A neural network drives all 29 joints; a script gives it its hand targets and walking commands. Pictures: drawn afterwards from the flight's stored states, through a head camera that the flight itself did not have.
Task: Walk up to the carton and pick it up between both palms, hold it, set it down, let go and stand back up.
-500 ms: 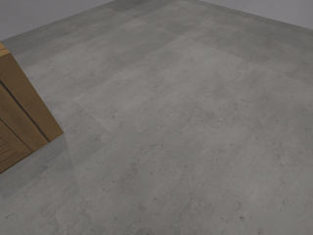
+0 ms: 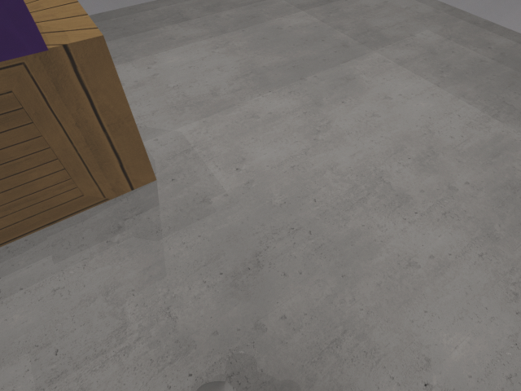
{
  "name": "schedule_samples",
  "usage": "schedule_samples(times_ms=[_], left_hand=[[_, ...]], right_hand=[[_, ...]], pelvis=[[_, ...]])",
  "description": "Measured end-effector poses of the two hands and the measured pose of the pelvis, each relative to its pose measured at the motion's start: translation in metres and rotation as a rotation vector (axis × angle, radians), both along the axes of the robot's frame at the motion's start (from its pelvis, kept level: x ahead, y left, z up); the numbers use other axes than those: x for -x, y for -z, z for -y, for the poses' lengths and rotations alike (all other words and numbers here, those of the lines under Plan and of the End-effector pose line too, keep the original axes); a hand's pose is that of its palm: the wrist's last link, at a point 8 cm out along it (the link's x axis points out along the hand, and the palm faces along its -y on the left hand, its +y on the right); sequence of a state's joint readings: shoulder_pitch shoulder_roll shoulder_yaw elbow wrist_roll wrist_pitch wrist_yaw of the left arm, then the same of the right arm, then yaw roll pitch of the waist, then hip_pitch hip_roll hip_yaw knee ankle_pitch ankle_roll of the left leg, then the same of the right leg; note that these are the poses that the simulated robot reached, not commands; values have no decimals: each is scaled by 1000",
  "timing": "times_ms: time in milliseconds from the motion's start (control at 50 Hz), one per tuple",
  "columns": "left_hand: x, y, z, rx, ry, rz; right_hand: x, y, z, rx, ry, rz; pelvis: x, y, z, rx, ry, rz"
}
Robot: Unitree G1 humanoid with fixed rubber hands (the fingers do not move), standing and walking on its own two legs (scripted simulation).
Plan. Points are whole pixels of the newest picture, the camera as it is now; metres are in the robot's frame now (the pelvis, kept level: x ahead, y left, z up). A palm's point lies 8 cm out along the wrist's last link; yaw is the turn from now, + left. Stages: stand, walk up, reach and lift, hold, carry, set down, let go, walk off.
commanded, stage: walk up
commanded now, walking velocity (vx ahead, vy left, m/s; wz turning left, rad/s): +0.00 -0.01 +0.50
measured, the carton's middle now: out of the picture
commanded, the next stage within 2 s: none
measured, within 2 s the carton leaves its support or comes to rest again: neither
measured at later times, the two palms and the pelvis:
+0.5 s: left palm out of the picture +0.06 +0.30 -0.13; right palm out of the picture +0.06 -0.18 -0.10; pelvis -0.01 +0.05 +0.02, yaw +12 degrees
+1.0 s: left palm out of the picture -0.07 +0.26 -0.13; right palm (293, 276) +0.35 -0.04 -0.12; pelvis +0.12 +0.11 +0.00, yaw +29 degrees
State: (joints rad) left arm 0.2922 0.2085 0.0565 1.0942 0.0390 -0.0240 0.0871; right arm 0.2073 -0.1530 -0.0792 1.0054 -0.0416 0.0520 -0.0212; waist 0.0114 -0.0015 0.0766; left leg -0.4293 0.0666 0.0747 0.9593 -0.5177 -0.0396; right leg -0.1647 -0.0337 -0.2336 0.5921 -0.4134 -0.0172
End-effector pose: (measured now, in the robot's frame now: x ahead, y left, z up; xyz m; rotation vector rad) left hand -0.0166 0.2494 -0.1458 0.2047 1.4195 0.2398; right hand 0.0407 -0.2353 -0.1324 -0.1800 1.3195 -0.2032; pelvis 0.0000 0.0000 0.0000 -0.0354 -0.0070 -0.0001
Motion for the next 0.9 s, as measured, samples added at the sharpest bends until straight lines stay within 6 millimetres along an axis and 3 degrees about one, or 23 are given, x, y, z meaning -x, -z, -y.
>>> schedule_samples(times_ms=[100,160,260,340,520,640,720,820,900], left_hand=[[-1,22,-27,27,-63,5],[-21,20,-32,61,-77,47],[-68,3,-34,114,-81,189],[-86,-7,-36,124,-84,248],[-75,-21,-51,76,-109,256],[-68,-34,-56,2,-153,291],[-43,-42,-51,-49,-215,290],[12,-39,-40,-43,-344,163],[39,-30,-28,-4,-470,97]], right_hand=[[-68,-8,-21,36,-91,141],[-87,-19,-35,50,-137,202],[-76,-32,-55,51,-160,140],[-61,-37,-63,39,-168,108],[-20,-31,-48,16,-154,22],[-24,-11,-32,-28,-167,-2],[-61,-1,-37,-57,-237,7],[-145,-9,-72,-111,-382,124],[-212,-10,-113,-132,-501,167]], pelvis=[[-8,11,-23,-29,-49,6],[-9,7,-37,-4,-64,-1],[-7,-10,-49,3,-107,-8],[-2,-18,-52,5,-144,-16],[5,-18,-49,-11,-224,-35],[-11,-11,-43,-45,-267,-49],[-24,-11,-43,-16,-325,-32],[-53,-15,-53,-26,-368,-13],[-81,-10,-73,-27,-437,3]])
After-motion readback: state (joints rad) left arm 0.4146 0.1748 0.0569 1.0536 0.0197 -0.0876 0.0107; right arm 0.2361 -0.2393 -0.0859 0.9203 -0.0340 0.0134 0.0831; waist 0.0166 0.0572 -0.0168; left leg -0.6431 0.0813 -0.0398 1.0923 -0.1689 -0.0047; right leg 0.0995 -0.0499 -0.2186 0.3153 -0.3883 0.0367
